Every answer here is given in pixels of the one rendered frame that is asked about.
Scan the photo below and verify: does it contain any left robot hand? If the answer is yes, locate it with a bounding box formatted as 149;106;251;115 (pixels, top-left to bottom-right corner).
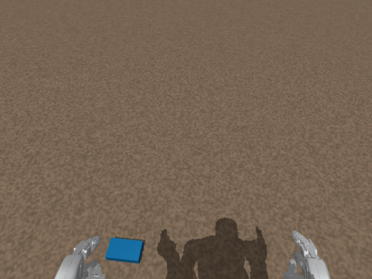
54;236;105;279

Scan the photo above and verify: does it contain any right robot hand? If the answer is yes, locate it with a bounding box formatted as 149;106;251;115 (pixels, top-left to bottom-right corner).
284;230;330;279

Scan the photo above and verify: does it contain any small box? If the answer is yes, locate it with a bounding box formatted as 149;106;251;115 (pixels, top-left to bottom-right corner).
105;238;144;263

